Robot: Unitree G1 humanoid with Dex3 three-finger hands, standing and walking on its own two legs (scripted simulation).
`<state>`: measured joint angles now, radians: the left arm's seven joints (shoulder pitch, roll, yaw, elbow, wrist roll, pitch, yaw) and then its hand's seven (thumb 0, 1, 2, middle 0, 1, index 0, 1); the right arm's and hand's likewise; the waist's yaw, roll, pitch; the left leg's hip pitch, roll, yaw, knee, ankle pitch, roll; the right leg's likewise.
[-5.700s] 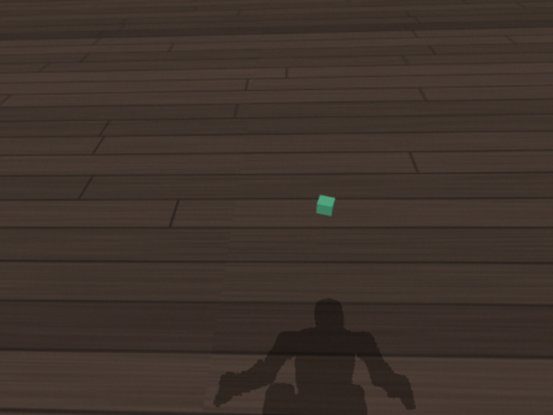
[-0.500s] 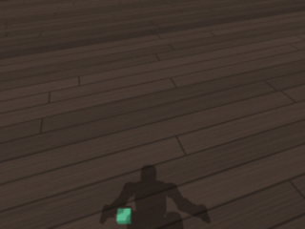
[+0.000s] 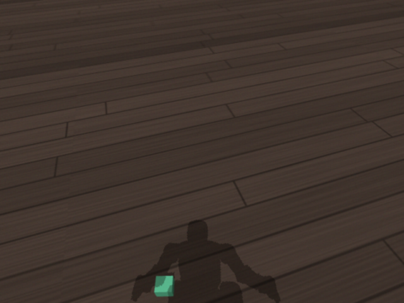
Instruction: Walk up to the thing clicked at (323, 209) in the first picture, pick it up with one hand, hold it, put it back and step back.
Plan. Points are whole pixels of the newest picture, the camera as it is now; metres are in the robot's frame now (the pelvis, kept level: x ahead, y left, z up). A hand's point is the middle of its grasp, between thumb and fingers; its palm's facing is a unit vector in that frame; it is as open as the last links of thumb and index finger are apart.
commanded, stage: stand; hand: left
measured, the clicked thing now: (164, 286) +0.41 +0.22 -0.75
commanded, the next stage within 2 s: none
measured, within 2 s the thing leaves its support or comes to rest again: neither
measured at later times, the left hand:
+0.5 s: hand out of the picture +0.08 +0.25 -0.16, palm faces -0.03 -0.94 -0.34, open 7.4 cm
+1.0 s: hand out of the picture +0.08 +0.26 -0.16, palm faces -0.03 -0.94 -0.34, open 7.4 cm
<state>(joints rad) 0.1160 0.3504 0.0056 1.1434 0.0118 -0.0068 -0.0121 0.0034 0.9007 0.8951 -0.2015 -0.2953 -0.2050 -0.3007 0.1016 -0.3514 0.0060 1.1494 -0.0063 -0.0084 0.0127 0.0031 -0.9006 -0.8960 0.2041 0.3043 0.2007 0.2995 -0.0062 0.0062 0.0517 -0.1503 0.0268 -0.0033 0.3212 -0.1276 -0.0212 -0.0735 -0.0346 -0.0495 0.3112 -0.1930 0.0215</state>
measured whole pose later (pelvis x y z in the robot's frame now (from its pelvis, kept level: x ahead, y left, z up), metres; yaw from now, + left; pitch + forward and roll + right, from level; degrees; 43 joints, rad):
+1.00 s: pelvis +0.02 +0.00 +0.00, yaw +0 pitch -2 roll +0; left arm 0.12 0.35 0.01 1.13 0.01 -0.01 -0.01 0.00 0.90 0.90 -0.20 -0.30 -0.20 -0.30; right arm 0.10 -0.35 0.01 1.14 0.00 -0.01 0.01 0.00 -0.90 -0.90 0.20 0.30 0.20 0.30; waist 0.00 0.00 0.06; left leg -0.14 0.02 0.00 0.32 -0.15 -0.02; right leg -0.06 -0.04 -0.05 0.30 -0.21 0.02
